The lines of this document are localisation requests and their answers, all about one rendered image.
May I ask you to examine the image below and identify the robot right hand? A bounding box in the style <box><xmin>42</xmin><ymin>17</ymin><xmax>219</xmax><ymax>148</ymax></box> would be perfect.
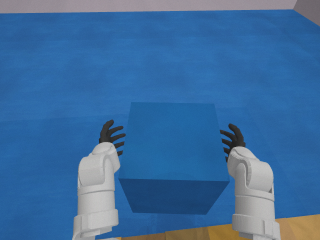
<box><xmin>220</xmin><ymin>123</ymin><xmax>246</xmax><ymax>162</ymax></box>

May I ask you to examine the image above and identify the left robot forearm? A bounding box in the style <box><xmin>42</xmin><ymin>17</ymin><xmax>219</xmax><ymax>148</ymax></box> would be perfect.
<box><xmin>72</xmin><ymin>142</ymin><xmax>121</xmax><ymax>240</ymax></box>

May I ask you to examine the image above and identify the right robot forearm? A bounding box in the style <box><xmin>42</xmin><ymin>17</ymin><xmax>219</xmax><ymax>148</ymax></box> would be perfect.
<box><xmin>227</xmin><ymin>146</ymin><xmax>281</xmax><ymax>240</ymax></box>

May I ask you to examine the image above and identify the carton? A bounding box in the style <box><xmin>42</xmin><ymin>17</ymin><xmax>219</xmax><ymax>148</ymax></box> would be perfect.
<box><xmin>118</xmin><ymin>102</ymin><xmax>230</xmax><ymax>215</ymax></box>

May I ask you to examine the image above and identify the robot left hand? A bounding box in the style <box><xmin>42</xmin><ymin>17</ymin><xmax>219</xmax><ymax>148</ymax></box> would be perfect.
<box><xmin>99</xmin><ymin>119</ymin><xmax>126</xmax><ymax>156</ymax></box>

